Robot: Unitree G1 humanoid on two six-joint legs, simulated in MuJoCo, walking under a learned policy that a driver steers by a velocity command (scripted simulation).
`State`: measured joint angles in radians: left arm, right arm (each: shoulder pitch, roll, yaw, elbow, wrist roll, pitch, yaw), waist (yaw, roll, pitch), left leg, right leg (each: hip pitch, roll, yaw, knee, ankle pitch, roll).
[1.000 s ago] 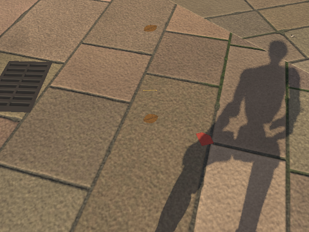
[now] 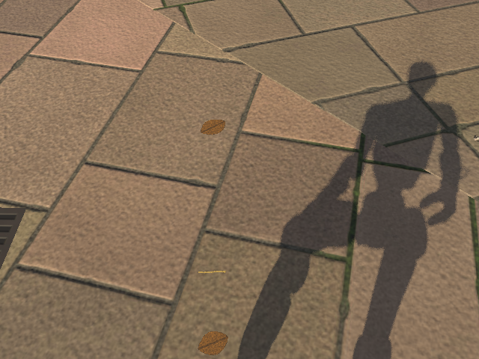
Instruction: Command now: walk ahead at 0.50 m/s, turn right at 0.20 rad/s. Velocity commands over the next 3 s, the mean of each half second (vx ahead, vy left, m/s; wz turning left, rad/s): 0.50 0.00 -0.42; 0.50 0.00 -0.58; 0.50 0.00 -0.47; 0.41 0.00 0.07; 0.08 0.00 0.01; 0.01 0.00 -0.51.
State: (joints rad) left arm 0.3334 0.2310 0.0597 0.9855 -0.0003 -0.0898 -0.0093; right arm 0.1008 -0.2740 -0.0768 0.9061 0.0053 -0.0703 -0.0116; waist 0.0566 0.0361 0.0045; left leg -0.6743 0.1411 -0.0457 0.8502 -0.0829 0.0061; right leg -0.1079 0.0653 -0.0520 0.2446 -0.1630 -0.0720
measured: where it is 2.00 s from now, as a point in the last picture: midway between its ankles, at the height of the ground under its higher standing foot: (406, 230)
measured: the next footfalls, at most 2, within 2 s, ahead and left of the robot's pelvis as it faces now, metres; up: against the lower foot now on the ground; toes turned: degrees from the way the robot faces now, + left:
left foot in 0.22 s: +0.31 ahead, +0.16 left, +0.00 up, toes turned -5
right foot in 0.74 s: +0.51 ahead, -0.18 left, +0.00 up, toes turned -28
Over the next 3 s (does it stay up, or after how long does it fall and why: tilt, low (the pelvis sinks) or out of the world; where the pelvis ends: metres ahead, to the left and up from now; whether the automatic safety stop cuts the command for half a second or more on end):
stays up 0.96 -0.53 0.00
